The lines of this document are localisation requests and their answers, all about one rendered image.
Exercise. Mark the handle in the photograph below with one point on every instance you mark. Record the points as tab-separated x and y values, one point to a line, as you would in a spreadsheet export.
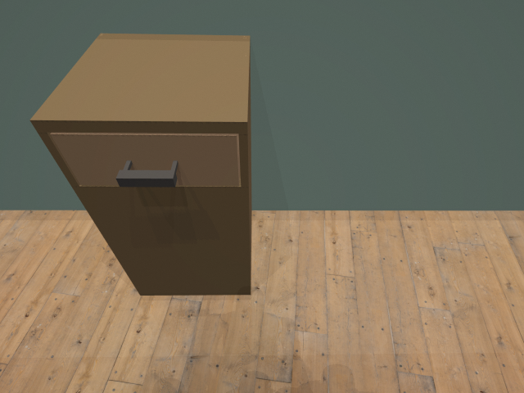
147	178

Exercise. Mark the cabinet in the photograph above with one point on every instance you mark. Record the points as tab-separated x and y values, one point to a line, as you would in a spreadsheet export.
187	240

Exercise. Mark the drawer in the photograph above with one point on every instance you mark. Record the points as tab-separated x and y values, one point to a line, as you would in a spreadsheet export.
203	158

